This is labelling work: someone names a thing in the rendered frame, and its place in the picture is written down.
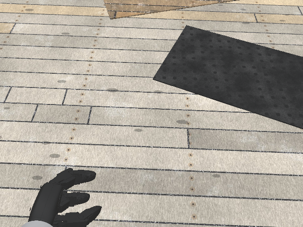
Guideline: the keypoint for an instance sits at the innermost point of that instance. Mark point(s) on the left robot hand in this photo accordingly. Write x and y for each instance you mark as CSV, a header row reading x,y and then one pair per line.
x,y
53,199

